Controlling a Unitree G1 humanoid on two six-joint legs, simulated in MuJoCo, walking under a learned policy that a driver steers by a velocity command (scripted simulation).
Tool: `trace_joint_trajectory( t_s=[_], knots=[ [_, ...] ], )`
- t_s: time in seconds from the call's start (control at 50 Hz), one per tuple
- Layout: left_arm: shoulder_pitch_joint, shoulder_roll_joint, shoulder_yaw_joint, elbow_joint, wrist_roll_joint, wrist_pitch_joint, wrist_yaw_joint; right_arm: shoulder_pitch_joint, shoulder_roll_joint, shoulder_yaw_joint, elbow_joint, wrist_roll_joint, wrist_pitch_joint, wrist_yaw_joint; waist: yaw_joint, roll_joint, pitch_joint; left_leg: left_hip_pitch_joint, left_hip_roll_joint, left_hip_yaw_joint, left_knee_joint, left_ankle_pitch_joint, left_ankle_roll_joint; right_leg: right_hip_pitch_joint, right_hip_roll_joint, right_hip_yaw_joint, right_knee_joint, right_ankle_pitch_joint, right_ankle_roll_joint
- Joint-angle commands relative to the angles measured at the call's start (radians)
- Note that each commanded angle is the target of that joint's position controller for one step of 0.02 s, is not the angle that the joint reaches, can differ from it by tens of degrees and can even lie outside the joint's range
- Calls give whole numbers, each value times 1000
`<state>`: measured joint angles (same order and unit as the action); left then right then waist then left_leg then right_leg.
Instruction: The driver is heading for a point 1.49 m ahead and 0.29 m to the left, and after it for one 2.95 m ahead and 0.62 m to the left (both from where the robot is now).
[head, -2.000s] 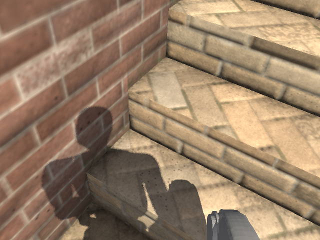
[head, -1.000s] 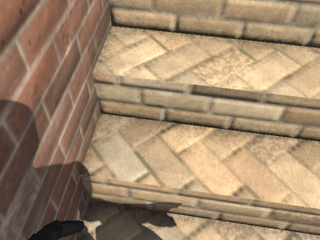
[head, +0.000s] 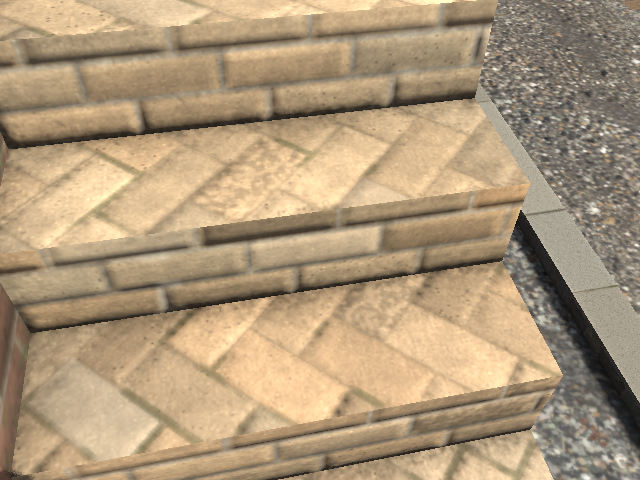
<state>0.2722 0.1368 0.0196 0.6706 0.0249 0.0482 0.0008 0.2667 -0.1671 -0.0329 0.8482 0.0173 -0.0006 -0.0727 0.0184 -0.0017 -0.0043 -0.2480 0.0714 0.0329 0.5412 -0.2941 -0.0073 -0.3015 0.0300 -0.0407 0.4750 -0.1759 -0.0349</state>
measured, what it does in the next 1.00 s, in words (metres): stands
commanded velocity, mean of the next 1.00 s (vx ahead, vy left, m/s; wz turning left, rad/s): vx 0.05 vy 0.00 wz -0.02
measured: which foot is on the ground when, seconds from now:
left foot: down 0.00-1.00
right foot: down 0.00-1.00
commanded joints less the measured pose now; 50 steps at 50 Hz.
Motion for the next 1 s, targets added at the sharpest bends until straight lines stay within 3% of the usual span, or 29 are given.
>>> trace_joint_trajectory(
  t_s=[0.02, 0.1, 0.22, 0.4, 0.44, 0.46, 0.48, 0.74, 0.78, 0.86, 0.88, 0.94, 0.96, 1.0],
  knots=[
    [19, 128, 38, -68, -5, -23, 11, -13, -88, -28, -35, -14, -35, -1, 16, -53, 2, 12, 0, -25, -86, 58, 40, 16, -113, 157, -185, -131, -43],
    [29, 108, 32, -65, 2, -27, 9, -8, -82, -27, -12, -8, -39, -3, 17, -17, -10, 35, 15, -27, -96, 111, 43, 14, -109, 134, -156, -64, -43],
    [51, 114, 29, -47, 3, -31, 9, -18, -92, -24, 3, -6, -41, -5, 18, 5, -8, 59, 27, -39, -107, 157, 46, 8, -101, 104, -137, -12, -37],
    [76, 118, 26, -14, 2, -35, 17, -5, -85, -14, 25, -2, -41, -6, 20, 5, -2, 84, 43, -51, -139, 211, 51, 32, -108, 84, -137, 48, -35],
    [73, 118, 23, 1, 7, -37, 9, -23, -86, -7, 20, 0, -36, -2, 15, 2, -14, 93, 58, -53, -127, 269, 73, 29, -108, 74, -116, 68, -44],
    [62, 115, 25, 3, 9, -36, 10, -17, -89, -9, 28, 5, -35, -1, 17, 11, -16, 85, 65, -53, -122, 285, 77, 29, -111, 71, -105, 73, -43],
    [79, 99, 22, 22, 10, -31, 3, -4, -62, 3, 39, 14, -32, 2, 24, 24, -38, 88, 71, -54, -118, 297, 84, 36, -114, 71, -112, 58, -40],
    [77, 100, 21, 109, 12, -20, 13, 23, -51, 16, 80, 6, -24, -10, 22, 14, 23, 42, 56, -59, -146, 120, 86, 10, -114, 66, -148, -27, -44],
    [89, 92, 18, 131, 9, -18, 13, 40, -39, 22, 95, 6, -23, -9, 19, 17, 20, 37, 50, -73, -192, -26, 89, 13, -107, 67, -179, -112, -46],
    [77, 105, 27, 153, 3, -15, 10, 91, -85, 6, 123, 14, -19, 0, 2, 80, 62, 41, 82, -155, -235, -301, 156, -97, -61, 11, -97, -256, -71],
    [59, 111, 29, 139, 5, -22, 12, 114, -129, -13, 129, -1, -18, -2, -20, 93, 89, 56, 108, -199, -269, -382, 173, -162, -42, -19, -36, -277, -73],
    [15, 81, 21, 122, 10, -41, 0, 164, -129, -27, 153, -6, -22, 4, -52, 179, 118, 52, 215, -348, -347, -504, 255, -262, -42, -57, 129, -180, -78],
    [22, 74, 23, 115, -2, -45, 4, 132, -125, -32, 137, -2, -33, 2, -34, 188, 110, -6, 201, -331, -339, -450, 249, -208, -53, -64, 150, -150, -73],
    [142, 76, 20, 145, 1, -49, 1, 19, -112, -32, 107, 1, -47, 9, 47, 125, 90, -150, 127, -220, -237, -346, 216, -13, -45, -52, 42, -177, -85]
  ],
)
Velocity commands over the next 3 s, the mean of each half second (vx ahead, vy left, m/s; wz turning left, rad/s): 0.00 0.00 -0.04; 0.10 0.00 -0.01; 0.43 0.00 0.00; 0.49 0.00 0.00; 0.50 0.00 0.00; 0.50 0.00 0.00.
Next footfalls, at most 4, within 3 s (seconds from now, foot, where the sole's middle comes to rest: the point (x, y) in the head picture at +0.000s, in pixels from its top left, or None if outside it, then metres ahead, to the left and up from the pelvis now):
1.44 left None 0.33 0.13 -0.58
2.02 right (377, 333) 0.63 -0.06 -0.38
2.48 left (236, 174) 0.80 0.18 -0.19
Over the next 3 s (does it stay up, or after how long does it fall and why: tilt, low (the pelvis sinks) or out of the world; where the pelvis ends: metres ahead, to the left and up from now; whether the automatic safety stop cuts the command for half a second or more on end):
stays up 0.89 0.07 0.61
